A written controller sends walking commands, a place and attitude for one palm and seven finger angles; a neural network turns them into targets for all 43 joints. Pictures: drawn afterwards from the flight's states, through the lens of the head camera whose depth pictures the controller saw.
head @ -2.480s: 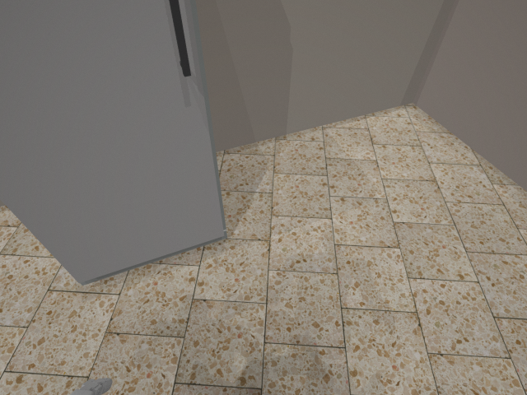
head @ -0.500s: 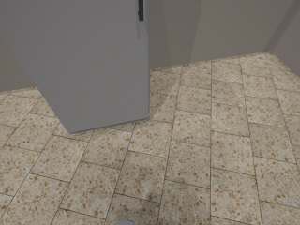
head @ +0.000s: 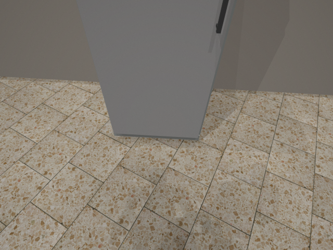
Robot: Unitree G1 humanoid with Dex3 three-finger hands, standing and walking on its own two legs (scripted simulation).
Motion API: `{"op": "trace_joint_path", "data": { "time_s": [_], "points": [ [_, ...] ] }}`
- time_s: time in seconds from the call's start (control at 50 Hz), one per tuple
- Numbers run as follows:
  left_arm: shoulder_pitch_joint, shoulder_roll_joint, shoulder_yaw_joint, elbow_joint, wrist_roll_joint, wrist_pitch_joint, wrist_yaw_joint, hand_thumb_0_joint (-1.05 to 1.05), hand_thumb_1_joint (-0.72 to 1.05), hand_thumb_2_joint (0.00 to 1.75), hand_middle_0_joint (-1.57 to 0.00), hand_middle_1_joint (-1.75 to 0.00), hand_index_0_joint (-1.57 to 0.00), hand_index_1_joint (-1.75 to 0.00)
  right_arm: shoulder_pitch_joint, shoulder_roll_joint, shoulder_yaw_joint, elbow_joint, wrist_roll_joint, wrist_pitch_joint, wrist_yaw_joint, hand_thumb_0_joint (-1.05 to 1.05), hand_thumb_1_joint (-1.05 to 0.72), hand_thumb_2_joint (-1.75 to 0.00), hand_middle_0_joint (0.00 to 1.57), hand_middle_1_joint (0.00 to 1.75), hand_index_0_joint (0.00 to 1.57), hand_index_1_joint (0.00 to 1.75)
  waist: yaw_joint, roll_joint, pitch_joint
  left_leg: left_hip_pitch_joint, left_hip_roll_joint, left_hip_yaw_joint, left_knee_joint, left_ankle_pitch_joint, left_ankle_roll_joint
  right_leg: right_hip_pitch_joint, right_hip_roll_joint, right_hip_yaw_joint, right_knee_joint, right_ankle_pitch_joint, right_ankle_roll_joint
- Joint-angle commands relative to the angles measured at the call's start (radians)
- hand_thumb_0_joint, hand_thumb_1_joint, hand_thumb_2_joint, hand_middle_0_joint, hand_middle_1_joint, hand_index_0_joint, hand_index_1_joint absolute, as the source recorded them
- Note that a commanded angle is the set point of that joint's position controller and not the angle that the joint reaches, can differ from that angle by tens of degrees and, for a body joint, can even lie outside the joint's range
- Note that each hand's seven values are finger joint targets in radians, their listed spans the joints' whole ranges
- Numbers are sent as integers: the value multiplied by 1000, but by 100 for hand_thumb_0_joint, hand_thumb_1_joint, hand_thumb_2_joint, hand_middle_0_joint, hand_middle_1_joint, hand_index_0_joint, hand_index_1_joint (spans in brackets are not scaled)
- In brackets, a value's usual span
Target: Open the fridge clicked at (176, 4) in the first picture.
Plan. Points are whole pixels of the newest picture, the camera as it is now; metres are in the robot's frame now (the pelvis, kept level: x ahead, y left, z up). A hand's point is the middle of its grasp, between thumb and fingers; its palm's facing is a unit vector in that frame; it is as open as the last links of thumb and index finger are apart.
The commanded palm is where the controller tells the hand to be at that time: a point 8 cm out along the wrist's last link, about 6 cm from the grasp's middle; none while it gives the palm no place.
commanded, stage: take the last steps up to it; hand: right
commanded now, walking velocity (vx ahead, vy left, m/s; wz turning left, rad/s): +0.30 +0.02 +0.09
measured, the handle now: out of the picture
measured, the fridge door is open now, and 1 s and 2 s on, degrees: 0 0 0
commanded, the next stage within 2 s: come to a stop and stand still in 1.00 s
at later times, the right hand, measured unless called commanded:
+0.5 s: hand out of the picture +0.08 -0.22 -0.17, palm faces -0.02 +0.99 -0.12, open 7.3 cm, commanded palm none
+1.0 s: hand (215, 169) +0.41 -0.14 -0.16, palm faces -0.01 +0.99 -0.15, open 7.3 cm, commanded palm none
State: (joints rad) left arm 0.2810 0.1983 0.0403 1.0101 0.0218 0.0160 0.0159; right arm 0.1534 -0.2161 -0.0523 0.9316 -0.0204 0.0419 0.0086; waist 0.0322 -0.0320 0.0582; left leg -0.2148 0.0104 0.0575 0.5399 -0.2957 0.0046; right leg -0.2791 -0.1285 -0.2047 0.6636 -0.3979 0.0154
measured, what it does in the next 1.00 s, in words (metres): walks ahead: right foot, then left foot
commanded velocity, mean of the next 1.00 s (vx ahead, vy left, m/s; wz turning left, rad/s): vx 0.28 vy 0.01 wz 0.02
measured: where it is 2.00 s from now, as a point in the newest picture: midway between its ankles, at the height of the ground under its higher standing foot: (160, 229)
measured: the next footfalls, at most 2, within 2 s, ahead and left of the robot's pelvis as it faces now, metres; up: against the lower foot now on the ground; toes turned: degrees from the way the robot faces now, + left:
right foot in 0.34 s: +0.16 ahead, -0.12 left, +0.00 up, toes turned -7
left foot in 0.88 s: +0.37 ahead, +0.12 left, +0.00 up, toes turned +12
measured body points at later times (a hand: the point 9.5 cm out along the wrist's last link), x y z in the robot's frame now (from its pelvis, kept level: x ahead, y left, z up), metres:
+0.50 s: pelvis +0.11 -0.04 +0.01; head +0.11 -0.08 +0.46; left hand +0.10 +0.18 -0.13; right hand +0.09 -0.27 -0.16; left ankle +0.05 +0.09 -0.64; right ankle +0.12 -0.11 -0.73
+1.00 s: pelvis +0.29 +0.02 +0.00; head +0.32 +0.02 +0.45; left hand +0.19 +0.22 -0.16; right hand +0.41 -0.19 -0.15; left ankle +0.33 +0.11 -0.73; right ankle +0.19 -0.10 -0.64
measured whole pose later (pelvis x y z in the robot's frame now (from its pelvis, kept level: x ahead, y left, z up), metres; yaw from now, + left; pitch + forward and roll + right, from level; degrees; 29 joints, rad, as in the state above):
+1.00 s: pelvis +0.29 +0.02 +0.00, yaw +2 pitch -1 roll +1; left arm 0.42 0.11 0.04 1.17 0.02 -0.02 0.02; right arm 0.13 -0.12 -0.06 1.02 -0.01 -0.07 -0.01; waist 0.04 -0.03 0.07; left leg -0.32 0.02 0.18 0.57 -0.24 0.05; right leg -0.35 -0.09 -0.06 1.18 -0.41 -0.01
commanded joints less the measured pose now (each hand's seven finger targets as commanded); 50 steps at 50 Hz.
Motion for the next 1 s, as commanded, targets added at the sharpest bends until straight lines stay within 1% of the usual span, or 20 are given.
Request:
{"op": "trace_joint_path", "data": {
  "time_s": [0.0,0.04,0.1,0.22,0.28,0.3,0.34,0.36,0.4,0.44,0.48,0.62,0.76,0.78,0.82,0.84,0.86,0.88,0.94,0.98],
  "points": [
    [-145,101,26,-123,5,-3,-11,0,90,90,-20,-30,-20,-30,207,-197,-51,14,-5,-37,-29,0,-90,-90,20,30,20,30,-125,297,-3,155,335,-489,-381,-279,215,-407,25,154,379,-167,11],
    [-96,99,31,-83,14,-14,-26,0,90,90,-20,-30,-20,-30,134,-138,-31,5,-6,-55,-30,0,-90,-90,20,30,20,30,-59,187,55,80,271,-345,-356,-182,185,-378,2,156,391,-21,17],
    [-40,60,28,-50,9,-22,-32,0,90,90,-20,-30,-20,-30,149,-117,-23,27,-7,-83,-25,0,-90,-90,20,30,20,30,-34,161,35,64,226,-238,-339,-8,168,-288,14,116,290,44,33],
    [-66,34,27,-63,1,-39,-39,0,90,90,-20,-30,-20,-30,209,-129,-27,86,-11,-91,-22,0,-90,-90,20,30,20,30,-41,164,66,-3,241,-244,-343,-84,166,-164,25,104,77,60,16],
    [50,40,25,-19,0,-59,-27,0,90,90,-20,-30,-20,-30,205,-106,-27,109,-3,-85,-20,0,-90,-90,20,30,20,30,10,96,40,-94,177,-183,-217,-85,120,94,61,63,-135,150,8],
    [139,78,33,15,0,-65,-17,0,90,90,-20,-30,-20,-30,210,-77,-21,111,-2,-82,-14,0,-90,-90,20,30,20,30,41,-12,5,-174,120,-138,-74,-81,94,243,48,105,-185,93,-5],
    [337,222,61,62,17,-68,0,0,90,90,-20,-30,-20,-30,182,-4,-7,59,1,-77,-7,0,-90,-90,20,30,20,30,95,-375,-50,-425,-47,23,478,-294,22,346,-322,673,-503,-221,-144],
    [294,183,50,69,11,-62,11,0,90,90,-20,-30,-20,-30,128,-32,-13,59,-7,-72,-10,0,-90,-90,20,30,20,30,87,-271,2,-447,9,-57,629,-231,36,241,-330,689,-552,-313,-157],
    [155,94,26,33,1,-76,14,0,90,90,-20,-30,-20,-30,120,-20,-13,81,-11,-76,8,0,-90,-90,20,30,20,30,18,-41,68,-450,85,-69,672,-66,28,118,-267,530,-544,-205,-156],
    [128,52,13,43,0,-94,18,0,90,90,-20,-30,-20,-30,175,19,-13,112,-17,-65,12,0,-90,-90,20,30,20,30,-21,-54,52,-382,94,-52,625,23,5,87,-184,347,-531,6,-120],
    [145,36,11,59,-5,-102,20,0,90,90,-20,-30,-20,-30,194,29,-13,121,-16,-56,10,0,-90,-90,20,30,20,30,-31,-71,39,-378,99,-36,589,68,-11,105,-155,269,-523,134,-130],
    [238,10,14,122,-5,-104,21,0,90,90,-20,-30,-20,-30,39,37,-16,64,-12,-52,14,0,-90,-90,20,30,20,30,-10,-53,78,-459,125,8,373,144,-38,204,-149,214,-526,303,-168],
    [289,21,22,155,12,-91,20,0,90,90,-20,-30,-20,-30,-100,50,-11,21,-8,-72,12,0,-90,-90,20,30,20,30,29,-93,87,-334,69,69,116,72,7,252,-159,176,-427,490,-168],
    [284,23,23,156,12,-88,21,0,90,90,-20,-30,-20,-30,-87,45,-14,25,-8,-77,11,0,-90,-90,20,30,20,30,20,-89,74,-263,53,78,80,57,18,236,-159,175,-388,536,-163],
    [258,31,22,155,4,-86,18,0,90,90,-20,-30,-20,-30,105,10,-26,84,-12,-93,6,0,-90,-90,20,30,20,30,-76,-33,-28,24,2,114,-35,129,39,188,-106,119,-158,678,-119],
    [255,17,22,148,-9,-90,10,0,90,90,-20,-30,-20,-30,254,-55,-42,130,-16,-107,-2,0,-90,-90,20,30,20,30,-136,43,-129,287,111,-11,-49,157,89,23,-63,88,75,573,-81],
    [284,-40,7,111,-20,-96,4,0,90,90,-20,-30,-20,-30,389,-167,-71,158,-13,-116,-17,0,-90,-90,20,30,20,30,-155,288,-264,527,400,-413,-131,272,201,-243,90,33,411,-8,-29],
    [228,-4,11,91,-19,-84,6,0,90,90,-20,-30,-20,-30,394,-204,-70,163,6,-110,-19,0,-90,-90,20,30,20,30,-153,219,-256,424,468,-509,-229,222,257,-285,98,151,603,-190,-42],
    [107,-38,18,64,2,-63,-3,0,90,90,-20,-30,-20,-30,147,-45,-30,106,2,-109,-31,0,-90,-90,20,30,20,30,-61,77,-6,60,360,-261,-311,123,187,-314,-17,205,610,26,-33],
    [156,-59,12,81,6,-45,-4,0,90,90,-20,-30,-20,-30,118,-2,-13,107,-5,-119,-34,0,-90,-90,20,30,20,30,-11,108,-21,-13,310,-116,-312,303,164,-237,-23,179,490,47,-10]
  ]
}}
